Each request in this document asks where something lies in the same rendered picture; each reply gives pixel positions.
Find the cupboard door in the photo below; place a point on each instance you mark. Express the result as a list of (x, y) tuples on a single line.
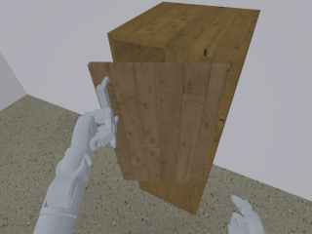
[(167, 113)]

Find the handle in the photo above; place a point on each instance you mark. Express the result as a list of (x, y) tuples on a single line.
[(104, 100)]

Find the robot left forearm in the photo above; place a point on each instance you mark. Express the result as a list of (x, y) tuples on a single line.
[(63, 199)]

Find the robot right hand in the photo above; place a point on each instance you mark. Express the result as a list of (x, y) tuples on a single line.
[(250, 223)]

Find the robot left hand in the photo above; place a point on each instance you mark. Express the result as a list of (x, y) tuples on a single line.
[(86, 134)]

